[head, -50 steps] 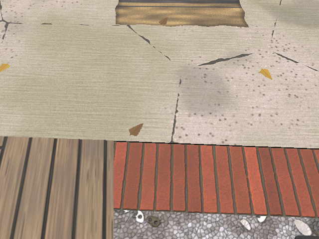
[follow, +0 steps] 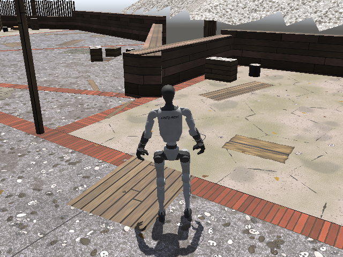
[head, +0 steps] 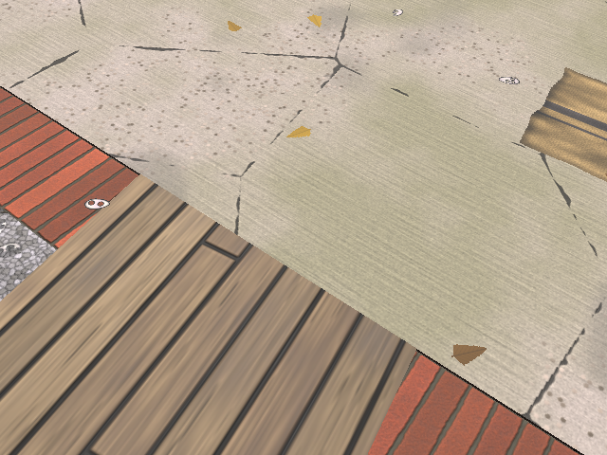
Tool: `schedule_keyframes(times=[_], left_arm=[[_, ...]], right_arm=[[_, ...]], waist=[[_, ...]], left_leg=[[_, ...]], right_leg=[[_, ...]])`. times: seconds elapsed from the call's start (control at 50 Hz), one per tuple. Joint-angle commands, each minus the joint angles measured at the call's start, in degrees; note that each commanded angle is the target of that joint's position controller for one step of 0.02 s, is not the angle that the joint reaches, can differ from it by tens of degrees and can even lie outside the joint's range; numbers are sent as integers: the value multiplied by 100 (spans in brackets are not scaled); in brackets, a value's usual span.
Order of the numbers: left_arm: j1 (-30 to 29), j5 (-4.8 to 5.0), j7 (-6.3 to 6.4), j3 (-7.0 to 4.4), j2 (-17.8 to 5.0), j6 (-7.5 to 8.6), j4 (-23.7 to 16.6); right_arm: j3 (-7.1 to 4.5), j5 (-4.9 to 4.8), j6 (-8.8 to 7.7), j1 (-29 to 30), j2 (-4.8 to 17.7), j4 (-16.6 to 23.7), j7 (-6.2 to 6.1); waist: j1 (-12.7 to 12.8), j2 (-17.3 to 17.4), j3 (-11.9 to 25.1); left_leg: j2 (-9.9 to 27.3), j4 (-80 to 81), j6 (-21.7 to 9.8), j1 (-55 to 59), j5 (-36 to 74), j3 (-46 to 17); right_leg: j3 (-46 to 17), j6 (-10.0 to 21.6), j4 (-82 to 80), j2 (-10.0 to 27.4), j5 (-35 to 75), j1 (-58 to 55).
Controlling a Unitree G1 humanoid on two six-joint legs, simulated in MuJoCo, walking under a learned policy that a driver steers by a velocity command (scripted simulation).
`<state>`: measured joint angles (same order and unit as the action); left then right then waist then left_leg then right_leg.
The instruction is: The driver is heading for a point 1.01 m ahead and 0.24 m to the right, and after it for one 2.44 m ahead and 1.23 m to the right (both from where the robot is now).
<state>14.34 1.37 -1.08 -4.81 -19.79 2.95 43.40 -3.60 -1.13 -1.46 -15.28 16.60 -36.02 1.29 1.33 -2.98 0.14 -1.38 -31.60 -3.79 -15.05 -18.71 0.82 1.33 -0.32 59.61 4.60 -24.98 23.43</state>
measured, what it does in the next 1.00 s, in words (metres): walks ahead: right foot, then left foot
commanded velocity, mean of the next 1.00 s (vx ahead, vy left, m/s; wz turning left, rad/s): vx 0.48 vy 0.00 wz -0.10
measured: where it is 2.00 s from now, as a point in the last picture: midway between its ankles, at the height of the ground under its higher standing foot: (362, 268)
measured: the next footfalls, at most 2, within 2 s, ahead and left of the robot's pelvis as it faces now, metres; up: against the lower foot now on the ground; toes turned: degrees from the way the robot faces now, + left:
right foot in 0.38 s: +0.41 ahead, -0.09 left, +0.00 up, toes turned +3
left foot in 0.86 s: +0.65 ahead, +0.16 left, +0.00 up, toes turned -8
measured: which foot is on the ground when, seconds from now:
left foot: down 0.00-0.40, up 0.42-0.84, down 0.86-1.00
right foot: up 0.00-0.36, down 0.38-0.86, up 0.88-1.00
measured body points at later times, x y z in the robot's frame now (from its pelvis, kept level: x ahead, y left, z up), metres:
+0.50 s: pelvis +0.28 -0.01 -0.01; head +0.32 -0.01 +0.44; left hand +0.43 +0.26 -0.10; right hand +0.35 -0.29 -0.13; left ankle +0.11 +0.10 -0.63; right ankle +0.36 -0.09 -0.73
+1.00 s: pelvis +0.56 +0.06 +0.00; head +0.58 +0.07 +0.45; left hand +0.68 +0.33 -0.12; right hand +0.65 -0.23 -0.08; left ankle +0.61 +0.17 -0.73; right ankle +0.47 -0.07 -0.64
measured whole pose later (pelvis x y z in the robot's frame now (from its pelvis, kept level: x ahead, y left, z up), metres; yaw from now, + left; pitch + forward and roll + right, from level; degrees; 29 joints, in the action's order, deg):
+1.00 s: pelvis +0.56 +0.06 +0.00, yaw -10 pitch +1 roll +0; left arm 18.7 1.8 0.1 -3.9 -18.6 1.7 42.3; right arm -2.5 0.7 -5.6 -11.3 15.1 -41.0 0.6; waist 0.4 -2.8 -1.1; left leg 0.0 -26.4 -0.6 -16.8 -10.9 2.1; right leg -3.6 0.3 66.8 1.1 -20.4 26.6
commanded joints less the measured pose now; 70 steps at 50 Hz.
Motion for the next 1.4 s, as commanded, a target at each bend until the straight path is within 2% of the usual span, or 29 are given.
schedule_keyframes(times=[0.02, 0.1, 0.18, 0.32, 0.36, 0.38, 0.4, 0.42, 0.44, 0.46, 0.48, 0.52, 0.62, 0.74, 0.8, 0.84, 0.86, 0.88, 0.9, 0.92, 0.94, 1.0, 1.16, 1.26, 1.3, 1.34, 1.36, 1.38, 1.4], left_arm=[[-773, -125, -85, -101, -656, 349, -660], [-829, -163, -141, 5, -318, 260, -534], [-1600, -78, -185, 155, -32, 266, -720], [-1824, -69, -316, 124, -210, 346, -867], [-958, -96, -224, -26, -492, 315, -676], [-86, -109, -156, -109, -689, 288, -499], [784, -249, -101, -220, -1185, 279, -393], [1156, -123, -153, -171, -906, 273, -186], [803, -23, -126, -60, -582, 250, -211], [416, -38, -77, -23, -477, 206, -250], [84, -94, -60, 8, -433, 189, -261], [-202, -210, -51, 58, -297, 214, -352], [-120, -55, 33, -26, -511, 264, -272], [539, 57, 138, -128, -742, 99, -141], [615, 38, 167, -142, -730, 17, -140], [622, -30, 160, -50, -426, -19, -173], [657, -135, 132, 110, 25, -5, -302], [1293, 15, 127, 214, 351, 75, -563], [1170, 138, 153, 90, -231, 71, -455], [699, 130, 158, -6, -529, 42, -511], [481, 73, 169, -18, -496, 8, -531], [298, 54, 85, -36, -270, -104, -650], [-654, -7, -88, 102, 91, -149, -1059], [-1363, 4, -238, 112, 45, -135, -1377], [-1256, -24, -258, 33, -116, -161, -1433], [-201, -31, -211, -185, -477, -218, -1213], [803, -8, -115, -379, -821, -274, -937], [958, 57, -5, -491, -1500, -285, -886], [1003, 35, -50, -398, -1385, -167, -1131]], right_arm=[[-155, 52, -201, -355, 724, 218, -50], [-146, 109, -230, -312, 851, 119, -181], [-152, 65, -256, -683, 923, -197, -245], [-206, 6, -178, -971, 1019, -647, -267], [-219, 47, -98, -905, 1110, -668, -284], [-163, 76, -70, -858, 1027, -643, -295], [-3, 151, -109, -1436, 483, -500, -255], [105, 72, -197, -1725, 247, -673, -214], [-51, -94, -291, -1053, 865, -533, -168], [-43, -165, -369, -409, 925, -306, -135], [-10, -69, -431, -45, 829, -196, -134], [-29, 76, -417, -152, 703, -250, -143], [113, 204, -345, 217, 348, -88, -182], [119, 66, -488, 1364, 401, 170, -56], [-5, 23, -540, 1262, 648, 166, -34], [-155, 45, -573, 432, 875, -31, -79], [-258, 144, -581, -442, 1225, -114, -127], [-373, 208, -475, -764, 1687, -260, -103], [-267, 163, -465, -679, 1179, -231, -64], [-175, 134, -463, -428, 861, -205, -75], [-113, 162, -463, -123, 687, -196, -71], [-62, 200, -486, 241, 436, -307, -101], [-223, 139, -472, 129, 877, -641, -174], [-307, 5, -344, -189, 1122, -870, -182], [-361, -49, -277, -167, 1286, -885, -198], [-396, -115, -200, -86, 1401, -861, -225], [-325, -63, -210, -139, 1232, -823, -246], [-69, 263, -283, -653, 433, -548, -186], [6, 162, -490, -429, 529, -375, -117]], waist=[[-343, 1007, -337], [-240, 760, -243], [-524, 797, -472], [-391, 864, -520], [84, 1032, 225], [531, 998, 840], [489, -40, 1954], [480, -1273, 2815], [591, -696, 1943], [501, -337, 1065], [284, 113, 393], [-93, 75, 94], [-186, -35, -202], [234, -70, -181], [63, -203, -81], [-401, -188, 274], [-749, 512, 1077], [-424, 2347, 1680], [-560, 1796, 1317], [-620, 1303, 727], [-513, 952, 447], [-263, 1116, 15], [-422, 646, -309], [-572, 598, -537], [-381, 735, -344], [295, 767, 314], [772, 538, 817], [288, -1121, 1240], [406, -1015, 2352]], left_leg=[[1616, 2019, -1161, 1767, -59, -2468], [1222, 2169, -945, 1318, 2004, -1376], [1031, 2320, -743, 979, 2008, -888], [1470, 1728, -570, 1982, 3375, -969], [1281, 498, -419, 2137, 5630, -822], [1057, -670, -240, 1476, 5635, -674], [448, -2879, 90, -602, 3472, -598], [-495, -4560, 333, -1751, -1243, -916], [-128, -4972, 260, -2428, -1220, -1242], [199, -4794, 205, -2603, -803, -932], [462, -4317, 186, -2558, -409, -710], [722, -3741, 225, -1971, -2, -689], [781, -2001, 623, -1733, 722, -464], [351, -52, 776, -1042, 2276, -495], [325, 320, 611, -622, 1803, -577], [433, 571, 318, 610, 1341, -514], [1442, 592, -53, 1908, 815, -1486], [2571, 1234, -850, 3305, -652, -4008], [2514, 1561, -856, 3037, -1631, -4419], [2301, 1571, -656, 2533, -1252, -3514], [2044, 1595, -550, 2003, -358, -2752], [1622, 1959, -501, 1115, 940, -1480], [1610, 2300, -584, 1168, 2157, 89], [1765, 2080, -391, 1710, 2650, 617], [1774, 1494, -277, 1934, 4276, 843], [1604, -111, -102, 1760, 5728, 1110], [1386, -1545, 111, 788, 5000, 1183], [573, -3714, 480, -1730, -187, 1076], [-97, -4849, 550, -2747, -1705, -364]], right_leg=[[-390, 59, 261, 253, 801, 2735], [-144, -221, -716, 86, 2063, 2042], [8, -229, -2247, -184, 3117, 1427], [-26, 298, -3154, -399, 2662, 1062], [319, 577, -3083, -781, 2207, -204], [163, 814, -2957, -555, 2470, -1684], [-1941, 1625, -2717, 955, 2221, -4232], [-4379, 2252, -3745, 1833, 1135, -5179], [-4108, 1928, -4156, 1639, 183, -4567], [-3311, 1700, -4325, 1388, 162, -3653], [-2792, 1611, -4535, 1159, 691, -2651], [-2303, 1576, -4807, 809, 1559, -1631], [-1471, 1658, -5223, 506, 2111, -754], [-1470, 1245, -4769, 408, 1761, -885], [-1912, 1018, -4231, 569, 1339, -1224], [-1801, 731, -3233, 189, 1426, -941], [-1334, 492, -1513, -236, 689, -326], [-643, 216, 331, -846, -931, 1515], [-955, 158, 1167, -506, -717, 2171], [-924, 153, 1385, -327, -182, 2332], [-841, 104, 1306, -135, 265, 2149], [-767, 9, 795, 167, 837, 1672], [-422, -51, -1230, 164, 2350, 1653], [-9, 253, -2146, 14, 2233, 1449], [273, 485, -2281, -273, 1705, 963], [559, 813, -2552, -761, 1544, -556], [259, 1041, -2740, -806, 1784, -2201], [-2384, 1855, -2852, 720, 1701, -4268], [-5044, 2629, -4019, 1506, 181, -4903]])
Over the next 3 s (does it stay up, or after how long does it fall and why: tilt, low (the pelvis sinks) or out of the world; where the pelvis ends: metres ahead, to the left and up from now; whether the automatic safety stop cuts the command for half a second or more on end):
stays up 1.00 -0.17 0.01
